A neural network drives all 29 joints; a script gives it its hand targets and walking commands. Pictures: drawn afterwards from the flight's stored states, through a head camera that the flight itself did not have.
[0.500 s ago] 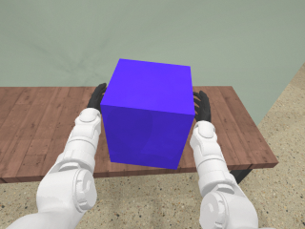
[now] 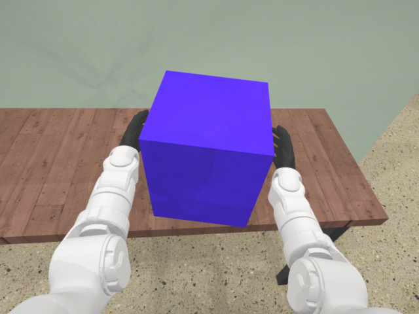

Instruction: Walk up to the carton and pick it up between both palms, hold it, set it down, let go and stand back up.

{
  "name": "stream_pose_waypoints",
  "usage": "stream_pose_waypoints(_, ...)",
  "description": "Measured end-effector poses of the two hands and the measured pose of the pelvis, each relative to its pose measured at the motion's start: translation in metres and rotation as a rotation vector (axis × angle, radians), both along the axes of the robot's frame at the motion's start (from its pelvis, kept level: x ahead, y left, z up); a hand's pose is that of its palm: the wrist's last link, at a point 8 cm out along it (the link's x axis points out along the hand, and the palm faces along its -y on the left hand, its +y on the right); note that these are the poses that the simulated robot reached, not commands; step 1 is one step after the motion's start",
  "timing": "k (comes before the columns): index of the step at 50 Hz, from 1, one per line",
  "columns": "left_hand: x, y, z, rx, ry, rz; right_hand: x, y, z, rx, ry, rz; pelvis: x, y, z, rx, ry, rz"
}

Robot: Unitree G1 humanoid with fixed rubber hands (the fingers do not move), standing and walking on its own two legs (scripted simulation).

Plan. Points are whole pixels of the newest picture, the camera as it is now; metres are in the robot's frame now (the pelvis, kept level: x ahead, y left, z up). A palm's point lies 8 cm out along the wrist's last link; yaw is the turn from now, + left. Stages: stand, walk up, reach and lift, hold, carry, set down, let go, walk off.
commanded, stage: set down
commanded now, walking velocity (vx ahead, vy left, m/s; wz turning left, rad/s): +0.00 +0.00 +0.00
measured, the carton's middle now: (207, 152) +0.41 -0.03 +0.06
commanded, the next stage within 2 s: none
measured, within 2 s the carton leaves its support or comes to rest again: neither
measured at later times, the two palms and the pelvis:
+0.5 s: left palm (115, 161) +0.39 +0.16 +0.08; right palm (299, 173) +0.33 -0.20 +0.09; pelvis -0.01 +0.00 +0.00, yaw -2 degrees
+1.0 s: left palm (99, 186) +0.33 +0.18 +0.08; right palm (312, 198) +0.27 -0.20 +0.09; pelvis -0.04 +0.00 -0.01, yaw -2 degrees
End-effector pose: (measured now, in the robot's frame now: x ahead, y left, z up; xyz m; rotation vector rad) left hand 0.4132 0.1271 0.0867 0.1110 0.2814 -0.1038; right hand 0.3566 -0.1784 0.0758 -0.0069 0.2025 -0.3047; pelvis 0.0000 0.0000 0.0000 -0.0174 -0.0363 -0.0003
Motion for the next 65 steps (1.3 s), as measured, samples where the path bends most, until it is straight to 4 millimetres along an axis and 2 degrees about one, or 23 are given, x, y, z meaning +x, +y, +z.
stream_pose_waypoints(5, 0.005, -0.002, -0.021, 0.010, 0.074, 0.022, 0.000, -0.009, -0.029, 0.068, 0.098, -0.042, 0.000, 0.001, -0.003, -0.009, 0.098, -0.016)
stream_pose_waypoints(8, 0.010, -0.003, -0.028, -0.018, 0.098, 0.043, 0.001, -0.012, -0.034, 0.104, 0.096, -0.066, 0.000, 0.002, -0.006, -0.013, 0.162, -0.025)
stream_pose_waypoints(11, 0.013, -0.003, -0.026, -0.031, 0.088, 0.042, 0.002, -0.015, -0.029, 0.111, 0.055, -0.072, 0.001, 0.002, -0.007, -0.014, 0.196, -0.033)
stream_pose_waypoints(16, 0.006, 0.004, -0.011, -0.041, 0.060, 0.020, -0.004, -0.018, -0.003, 0.083, -0.038, -0.062, 0.001, 0.002, -0.005, -0.013, 0.177, -0.042)
stream_pose_waypoints(19, -0.004, 0.012, -0.004, -0.046, 0.048, 0.015, -0.012, -0.019, 0.010, 0.077, -0.061, -0.052, -0.001, 0.001, -0.004, -0.009, 0.129, -0.045)
stream_pose_waypoints(22, -0.015, 0.021, -0.005, -0.051, 0.061, 0.015, -0.020, -0.020, 0.014, 0.065, -0.037, -0.043, -0.007, 0.000, -0.003, -0.008, 0.082, -0.043)
stream_pose_waypoints(27, -0.036, 0.034, -0.015, -0.070, 0.073, 0.031, -0.038, -0.017, 0.008, 0.062, 0.024, -0.033, -0.019, -0.003, -0.003, -0.006, 0.036, -0.032)
stream_pose_waypoints(34, -0.062, 0.046, -0.031, -0.057, 0.108, 0.053, -0.060, -0.017, -0.008, 0.090, 0.092, -0.050, -0.032, -0.003, -0.006, -0.006, 0.064, -0.014)
stream_pose_waypoints(41, -0.078, 0.046, -0.019, -0.041, 0.076, 0.039, -0.070, -0.025, 0.003, 0.101, 0.041, -0.050, -0.037, 0.000, -0.007, -0.003, 0.071, -0.015)
stream_pose_waypoints(46, -0.080, 0.046, -0.009, -0.047, 0.070, 0.034, -0.076, -0.026, 0.012, 0.100, 0.029, -0.029, -0.039, -0.001, -0.007, 0.006, 0.034, -0.024)
stream_pose_waypoints(52, -0.092, 0.052, -0.006, -0.060, 0.068, 0.040, -0.093, -0.021, 0.007, 0.107, 0.043, -0.022, -0.038, -0.005, -0.005, 0.010, -0.005, -0.031)
stream_pose_waypoints(60, -0.132, 0.068, -0.022, -0.055, 0.109, 0.077, -0.124, -0.016, -0.013, 0.127, 0.098, -0.017, -0.033, -0.009, -0.003, 0.010, -0.030, -0.033)
stream_pose_waypoints(65, -0.162, 0.073, -0.028, -0.056, 0.123, 0.081, -0.140, -0.017, -0.007, 0.120, 0.078, -0.005, -0.031, -0.009, -0.003, 0.012, -0.032, -0.035)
